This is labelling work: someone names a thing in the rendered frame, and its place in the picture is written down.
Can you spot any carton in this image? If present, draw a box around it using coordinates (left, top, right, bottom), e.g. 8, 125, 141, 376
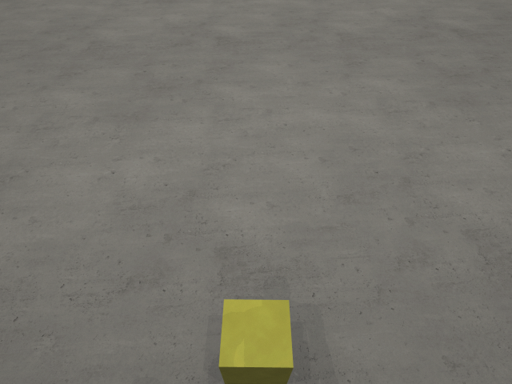
219, 299, 294, 384

